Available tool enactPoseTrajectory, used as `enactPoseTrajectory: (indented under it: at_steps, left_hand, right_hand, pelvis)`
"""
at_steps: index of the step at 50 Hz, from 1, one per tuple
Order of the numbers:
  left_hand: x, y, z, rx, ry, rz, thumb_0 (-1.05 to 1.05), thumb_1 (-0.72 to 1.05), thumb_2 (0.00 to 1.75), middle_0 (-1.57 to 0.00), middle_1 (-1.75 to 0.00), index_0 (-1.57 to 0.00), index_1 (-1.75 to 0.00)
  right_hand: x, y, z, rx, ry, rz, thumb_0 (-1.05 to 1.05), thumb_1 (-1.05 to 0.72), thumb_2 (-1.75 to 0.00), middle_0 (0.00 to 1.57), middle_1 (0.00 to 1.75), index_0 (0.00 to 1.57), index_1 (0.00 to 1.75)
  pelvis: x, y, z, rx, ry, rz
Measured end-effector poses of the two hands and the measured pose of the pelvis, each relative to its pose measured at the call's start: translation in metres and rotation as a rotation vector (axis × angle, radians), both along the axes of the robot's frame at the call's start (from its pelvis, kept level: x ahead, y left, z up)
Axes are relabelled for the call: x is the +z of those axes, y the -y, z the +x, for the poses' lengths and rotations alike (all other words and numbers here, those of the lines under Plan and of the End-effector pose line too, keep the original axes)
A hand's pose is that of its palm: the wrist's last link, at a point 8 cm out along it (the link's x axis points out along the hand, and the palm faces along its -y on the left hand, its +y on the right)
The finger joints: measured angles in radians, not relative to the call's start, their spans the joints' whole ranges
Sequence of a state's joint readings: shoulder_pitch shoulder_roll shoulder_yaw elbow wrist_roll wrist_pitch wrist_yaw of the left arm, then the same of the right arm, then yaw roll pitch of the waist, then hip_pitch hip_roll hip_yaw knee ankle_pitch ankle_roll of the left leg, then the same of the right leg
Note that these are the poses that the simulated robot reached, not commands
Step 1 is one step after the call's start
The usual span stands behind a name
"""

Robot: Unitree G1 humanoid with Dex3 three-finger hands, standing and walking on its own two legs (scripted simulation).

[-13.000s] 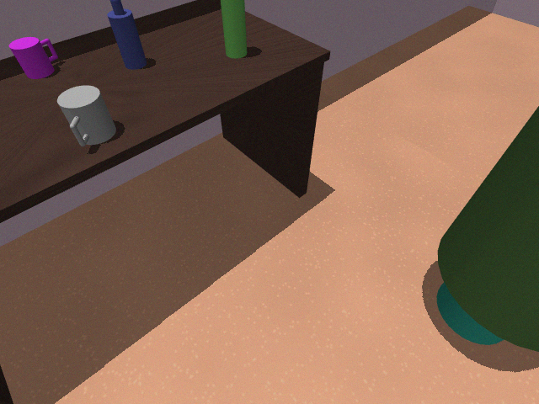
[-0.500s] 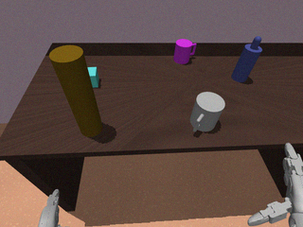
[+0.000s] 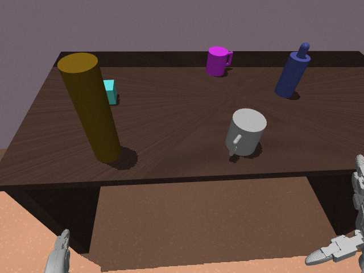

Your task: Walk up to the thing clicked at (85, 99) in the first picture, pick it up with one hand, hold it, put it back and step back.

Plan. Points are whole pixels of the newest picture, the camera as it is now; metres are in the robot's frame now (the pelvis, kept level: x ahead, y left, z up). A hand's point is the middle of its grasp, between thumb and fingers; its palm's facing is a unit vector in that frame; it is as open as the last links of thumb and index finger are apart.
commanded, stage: rise first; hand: right
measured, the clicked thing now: (242, 136) +0.45 -0.18 +0.01
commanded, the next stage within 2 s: go down in 0.26 s
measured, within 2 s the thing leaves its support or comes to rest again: neither
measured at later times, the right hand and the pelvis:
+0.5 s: hand (338, 209) +0.19 -0.26 +0.12, palm faces +0.37 +0.83 -0.41, open 17.5 cm; pelvis +0.00 +0.00 +0.00, yaw +0 degrees
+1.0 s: hand (346, 156) +0.29 -0.33 +0.13, palm faces +0.20 +0.97 -0.13, open 17.5 cm; pelvis +0.00 +0.00 +0.00, yaw +0 degrees
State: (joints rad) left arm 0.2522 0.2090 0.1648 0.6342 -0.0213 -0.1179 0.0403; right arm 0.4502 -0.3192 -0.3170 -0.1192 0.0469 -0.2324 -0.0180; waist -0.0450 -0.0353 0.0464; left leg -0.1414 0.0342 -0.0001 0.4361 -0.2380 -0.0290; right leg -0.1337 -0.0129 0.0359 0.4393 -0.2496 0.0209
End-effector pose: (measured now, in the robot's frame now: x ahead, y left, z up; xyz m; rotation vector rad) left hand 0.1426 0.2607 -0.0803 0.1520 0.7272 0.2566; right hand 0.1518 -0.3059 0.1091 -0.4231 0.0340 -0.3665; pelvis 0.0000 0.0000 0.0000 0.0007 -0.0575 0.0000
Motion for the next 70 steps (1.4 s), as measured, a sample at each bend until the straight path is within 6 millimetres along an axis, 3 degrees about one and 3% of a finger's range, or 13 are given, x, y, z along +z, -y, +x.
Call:
enactPoseTrajectory:
  at_steps: [24,29,34,41,46,51,57,64,70]
  left_hand:
    - [-0.001,0.005,0.002,-0.023,0.008,-0.011,-0.01,-0.54,0.06,-0.06,-0.06,-0.06,-0.06]
    - [-0.002,-0.002,0.003,0.007,0.005,0.000,-0.01,-0.54,0.06,-0.06,-0.06,-0.06,-0.06]
    - [0.002,-0.007,0.007,0.008,0.007,0.036,-0.01,-0.54,0.05,-0.06,-0.05,-0.06,-0.06]
    - [0.004,-0.001,0.008,0.020,0.022,0.062,-0.01,-0.53,0.04,-0.06,-0.05,-0.06,-0.05]
    - [0.002,0.006,-0.002,0.023,0.029,0.055,-0.01,-0.53,0.04,-0.05,-0.04,-0.06,-0.04]
    - [-0.004,0.011,-0.014,0.015,0.003,0.053,-0.01,-0.54,0.05,-0.05,-0.04,-0.06,-0.05]
    - [0.001,-0.001,-0.014,0.012,-0.009,0.118,-0.01,-0.54,0.05,-0.06,-0.05,-0.06,-0.05]
    - [0.004,0.004,-0.002,-0.010,-0.002,0.143,-0.01,-0.54,0.06,-0.05,-0.05,-0.06,-0.05]
    - [0.006,0.016,0.003,-0.032,0.045,0.135,-0.01,-0.54,0.05,-0.05,-0.05,-0.06,-0.05]
  right_hand:
    - [0.024,-0.004,-0.003,0.025,0.121,-0.054,-0.01,0.55,-0.04,0.05,0.06,0.06,0.06]
    - [0.023,0.008,0.003,-0.003,0.152,-0.036,-0.01,0.55,-0.05,0.05,0.06,0.07,0.06]
    - [0.019,0.028,0.021,-0.013,0.160,0.027,-0.01,0.57,-0.05,0.04,0.06,0.06,0.06]
    - [0.031,0.047,0.074,0.099,0.147,0.135,-0.01,0.56,-0.05,0.04,0.06,0.06,0.06]
    - [0.035,0.060,0.099,0.149,0.104,0.228,-0.01,0.55,-0.04,0.05,0.06,0.06,0.06]
    - [0.025,0.070,0.106,0.165,0.052,0.297,-0.01,0.56,-0.03,0.05,0.05,0.06,0.05]
    - [0.013,0.077,0.108,0.155,0.053,0.323,-0.01,0.58,-0.04,0.04,0.05,0.05,0.05]
    - [0.015,0.084,0.120,0.183,0.083,0.363,-0.01,0.58,-0.04,0.04,0.06,0.05,0.06]
    - [0.027,0.095,0.134,0.201,0.082,0.398,-0.01,0.56,-0.05,0.04,0.06,0.05,0.06]
  pelvis:
    - [-0.001,-0.001,-0.002,-0.001,-0.002,0.000]
    - [-0.002,-0.003,-0.003,-0.007,-0.003,0.000]
    - [-0.003,-0.004,-0.006,-0.012,-0.008,0.002]
    - [-0.002,-0.003,-0.007,-0.012,-0.027,0.003]
    - [-0.002,0.000,-0.005,-0.001,-0.043,0.004]
    - [-0.003,0.003,-0.003,0.010,-0.056,0.006]
    - [-0.004,0.006,-0.004,0.011,-0.063,0.008]
    - [-0.006,0.005,-0.005,0.003,-0.082,0.015]
    - [-0.006,0.004,-0.003,-0.004,-0.098,0.019]
